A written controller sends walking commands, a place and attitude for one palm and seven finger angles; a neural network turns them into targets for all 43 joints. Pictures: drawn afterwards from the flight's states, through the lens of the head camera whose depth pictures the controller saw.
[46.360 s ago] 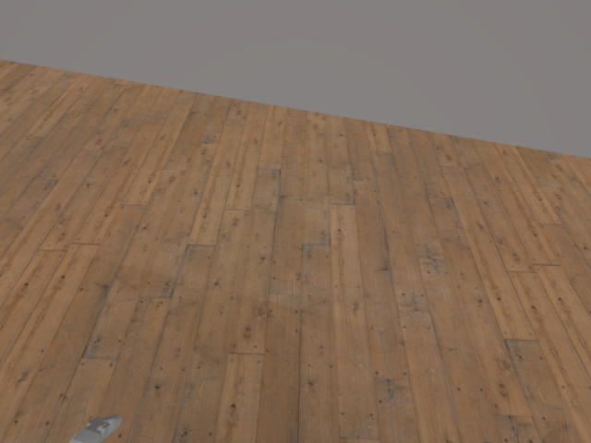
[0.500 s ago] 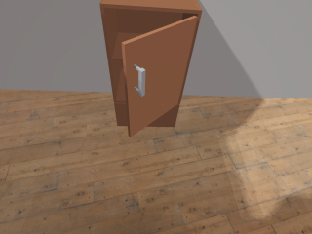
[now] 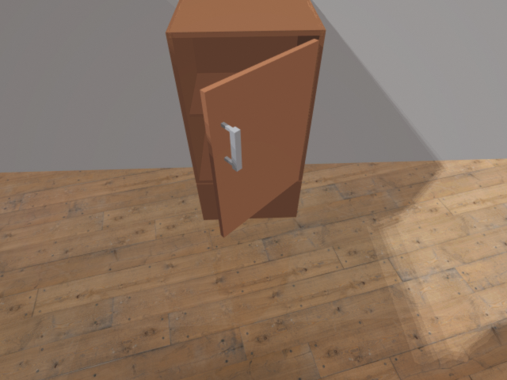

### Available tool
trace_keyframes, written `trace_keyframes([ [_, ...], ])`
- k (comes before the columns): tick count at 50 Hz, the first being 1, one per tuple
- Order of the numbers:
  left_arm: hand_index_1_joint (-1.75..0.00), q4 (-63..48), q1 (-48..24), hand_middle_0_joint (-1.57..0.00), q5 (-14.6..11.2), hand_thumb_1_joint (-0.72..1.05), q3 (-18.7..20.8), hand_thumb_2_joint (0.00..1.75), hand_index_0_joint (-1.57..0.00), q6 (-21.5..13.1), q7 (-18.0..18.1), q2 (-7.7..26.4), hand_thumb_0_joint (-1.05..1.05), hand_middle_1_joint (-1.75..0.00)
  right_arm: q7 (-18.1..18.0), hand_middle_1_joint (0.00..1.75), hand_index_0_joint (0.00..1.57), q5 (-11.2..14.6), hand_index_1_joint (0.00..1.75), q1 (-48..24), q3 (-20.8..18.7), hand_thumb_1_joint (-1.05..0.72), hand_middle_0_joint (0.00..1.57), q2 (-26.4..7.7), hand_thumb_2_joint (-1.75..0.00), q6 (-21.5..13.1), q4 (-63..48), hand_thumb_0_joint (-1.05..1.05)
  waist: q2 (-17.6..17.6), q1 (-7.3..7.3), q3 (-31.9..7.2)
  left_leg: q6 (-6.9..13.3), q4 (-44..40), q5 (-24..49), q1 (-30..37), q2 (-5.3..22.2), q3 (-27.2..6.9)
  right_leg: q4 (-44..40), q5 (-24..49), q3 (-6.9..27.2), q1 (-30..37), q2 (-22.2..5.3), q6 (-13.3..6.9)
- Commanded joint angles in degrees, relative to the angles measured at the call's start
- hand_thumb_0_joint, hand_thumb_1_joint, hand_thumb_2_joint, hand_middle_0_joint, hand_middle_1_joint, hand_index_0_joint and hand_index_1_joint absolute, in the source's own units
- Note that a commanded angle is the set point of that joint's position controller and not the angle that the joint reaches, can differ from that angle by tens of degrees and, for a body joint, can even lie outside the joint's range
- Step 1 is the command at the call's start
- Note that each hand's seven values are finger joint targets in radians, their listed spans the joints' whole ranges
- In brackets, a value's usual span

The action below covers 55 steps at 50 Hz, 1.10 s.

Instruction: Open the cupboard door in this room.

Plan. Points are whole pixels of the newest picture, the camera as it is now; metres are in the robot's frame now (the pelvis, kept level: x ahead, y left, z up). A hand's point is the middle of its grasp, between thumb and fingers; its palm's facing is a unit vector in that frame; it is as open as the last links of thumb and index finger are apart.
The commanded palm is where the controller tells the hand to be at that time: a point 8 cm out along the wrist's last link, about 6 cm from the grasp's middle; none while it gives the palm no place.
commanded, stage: let the arm hang, fingers relaxed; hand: left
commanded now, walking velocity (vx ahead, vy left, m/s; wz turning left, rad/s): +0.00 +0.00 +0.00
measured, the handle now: (231, 146) +0.70 +0.10 -0.05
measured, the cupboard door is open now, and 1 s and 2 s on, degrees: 42 42 42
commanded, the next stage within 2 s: look to check the result in 0.22 s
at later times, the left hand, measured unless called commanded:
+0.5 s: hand out of the picture +0.08 +0.22 -0.16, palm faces -0.01 -0.96 -0.29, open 7.4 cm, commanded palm none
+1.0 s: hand out of the picture +0.08 +0.20 -0.17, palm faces -0.01 -0.96 -0.27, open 7.4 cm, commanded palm none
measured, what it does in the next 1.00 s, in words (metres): stands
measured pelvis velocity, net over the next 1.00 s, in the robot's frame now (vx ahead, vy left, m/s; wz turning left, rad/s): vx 0.05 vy -0.01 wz -0.03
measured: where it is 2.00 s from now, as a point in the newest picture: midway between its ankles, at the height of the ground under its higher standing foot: outside the picture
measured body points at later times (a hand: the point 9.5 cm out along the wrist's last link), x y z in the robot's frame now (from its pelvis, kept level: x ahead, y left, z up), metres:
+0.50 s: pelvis +0.03 +0.00 +0.00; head +0.05 -0.01 +0.45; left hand +0.08 +0.27 -0.14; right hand +0.08 -0.27 -0.15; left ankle +0.06 +0.10 -0.74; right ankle -0.01 -0.09 -0.74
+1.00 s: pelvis +0.05 -0.01 +0.00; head +0.06 -0.02 +0.45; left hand +0.09 +0.25 -0.15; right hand +0.09 -0.27 -0.15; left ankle +0.06 +0.10 -0.74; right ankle -0.01 -0.09 -0.74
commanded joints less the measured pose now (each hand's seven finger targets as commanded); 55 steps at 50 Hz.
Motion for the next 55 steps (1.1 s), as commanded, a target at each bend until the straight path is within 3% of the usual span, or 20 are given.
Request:
trace_keyframes([
  [1, -0.3, -1.7, 0.6, -0.2, 0.2, 0.9, 1.4, 0.9, -0.2, -0.8, 0.6, 9.2, 0.0, -0.3, -0.6, 0.3, 0.2, 0.0, 0.3, 0.2, -1.2, -0.9, 0.2, -9.0, -0.9, -1.0, -2.1, 0.0, 0.1, 0.26, 3.4, 0.9, -5.9, -5.5, 2.0, 7.3, -8.2, -7.7, -3.5, 7.4, -6.2, -7.8, -1.7],
  [11, -0.3, -2.4, -2.4, -0.2, 0.0, 0.9, 1.8, 0.9, -0.2, -1.5, 0.7, 10.3, 0.0, -0.3, -0.8, 0.3, 0.2, 0.1, 0.3, -2.4, -1.0, -0.9, 0.2, -10.5, -0.9, -1.9, -2.3, 0.0, -0.7, 0.31, -1.9, 0.7, -4.4, 6.7, 5.9, 7.7, -7.3, -7.5, 8.1, 6.7, -0.4, -8.7, -1.1],
  [14, -0.3, -2.4, -3.1, -0.2, 0.0, 0.9, 1.7, 0.9, -0.2, -1.4, 0.7, 10.3, 0.0, -0.3, -0.8, 0.3, 0.2, 0.2, 0.3, -2.8, -1.0, -0.9, 0.2, -10.7, -0.9, -1.8, -2.4, 0.0, -0.8, 0.3, -1.8, 0.6, -4.4, 7.8, 6.5, 7.7, -7.2, -7.6, 9.3, 6.6, 0.0, -8.7, -1.0],
  [16, -0.3, -2.3, -3.1, -0.2, -0.1, 0.9, 1.7, 0.9, -0.2, -1.4, 0.7, 10.4, 0.0, -0.3, -0.9, 0.3, 0.2, 0.1, 0.3, -3.2, -0.9, -0.9, 0.2, -10.9, -0.9, -1.8, -2.3, 0.0, 0.2, 0.3, -2.0, 0.6, -4.5, 7.9, 7.1, 7.7, -7.2, -7.8, 9.3, 6.8, 0.1, -8.7, -1.0],
  [21, -0.3, -2.1, -3.4, -0.2, -0.1, 0.9, 1.5, 0.9, -0.2, -1.3, 0.7, 10.7, 0.0, -0.3, -0.9, 0.3, 0.2, 0.2, 0.3, -3.6, -0.9, -0.9, 0.2, -11.3, -0.9, -1.5, -2.2, 0.0, -1.7, 0.13, -1.9, 0.4, -4.4, 8.1, 8.0, 7.9, -6.8, -8.4, 10.5, 6.7, 0.1, -8.8, -0.8],
  [33, -0.3, -1.9, -3.0, -0.2, -0.1, 0.9, 1.5, 0.9, -0.2, -1.4, 0.9, 11.0, 0.0, -0.3, -1.0, 0.3, 0.2, 0.3, 0.3, -4.0, -0.8, -0.9, 0.2, -11.4, -0.9, -1.5, -2.0, 0.0, -2.2, 0.13, -2.6, 0.4, -4.2, 11.1, 9.6, 8.0, -6.4, -8.6, 14.0, 6.5, 1.5, -9.0, -0.6],
  [44, -0.3, -1.5, -2.2, -0.2, -0.1, 0.9, 1.2, 0.9, -0.2, -1.2, 0.9, 10.3, 0.0, -0.3, -1.0, 0.3, 0.2, 0.3, 0.3, -3.5, -0.4, -0.9, 0.2, -10.7, -0.9, -1.5, -1.7, 0.0, -1.5, 0.28, -1.4, 0.3, -4.8, 9.9, 9.4, 7.9, -6.3, -9.1, 12.3, 6.6, 1.3, -8.9, -0.6],
  [45, -0.3, -1.6, -1.8, -0.2, -0.2, 0.9, 1.3, 0.9, -0.2, -1.2, 0.9, 10.1, 0.0, -0.3, -1.1, 0.3, 0.2, 0.2, 0.3, -3.3, -0.4, -0.9, 0.2, -10.7, -0.9, -1.5, -1.7, 0.0, -1.3, 0.29, -1.6, 0.2, -4.5, 10.0, 10.0, 8.2, -5.6, -9.1, 13.1, 7.1, 0.8, -8.8, -0.7],
  [47, -0.3, -1.7, -0.1, -0.2, -0.2, 0.9, 1.2, 0.9, -0.2, -0.3, 1.2, 6.9, 0.0, -0.3, -1.4, 0.3, 0.2, 0.2, 0.3, -1.1, 0.0, -0.9, 0.2, -6.9, -0.9, -0.9, -1.5, 0.0, -2.1, 0.19, -1.9, -0.4, -1.8, 10.9, 10.2, 8.4, -3.6, -7.5, 17.4, 7.5, -0.1, -8.8, -0.2],
  [48, -0.3, -1.8, 0.3, -0.2, -0.2, 0.9, 1.4, 0.9, -0.2, 0.1, 1.2, 7.1, 0.0, -0.3, -1.6, 0.3, 0.2, 0.2, 0.3, -0.3, -0.2, -0.9, 0.2, -6.6, -0.9, -0.5, -1.4, 0.0, -2.3, 0.05, -1.7, -0.6, -0.5, 10.7, 9.9, 8.5, -2.8, -6.2, 19.8, 8.1, -0.3, -8.9, -0.3],
  [52, -0.3, -4.2, 0.6, -0.2, 0.1, 0.9, 2.9, 0.9, -0.2, 1.2, 1.0, 8.1, 0.0, -0.3, -2.2, 0.3, 0.2, 0.4, 0.3, 0.7, -1.7, -0.9, 0.2, -7.9, -0.9, 0.3, -3.4, 0.0, -2.8, 0.04, -1.6, -0.5, 2.7, 8.2, 8.5, 9.6, -0.6, -1.9, 21.9, 10.1, -2.5, -8.1, -0.9],
  [55, -0.3, -6.4, 0.3, -0.2, 0.2, 0.9, 3.5, 0.9, -0.2, 2.1, 0.5, 7.6, 0.0, -0.3, -2.5, 0.3, 0.2, 0.1, 0.3, 1.1, -2.7, -0.9, 0.2, -8.6, -0.9, 0.8, -5.4, 0.0, 0.1, -0.28, 0.3, 0.5, 2.2, 4.8, 7.6, 11.8, -1.8, 2.1, 16.7, 10.8, -7.5, -6.1, -1.1],
])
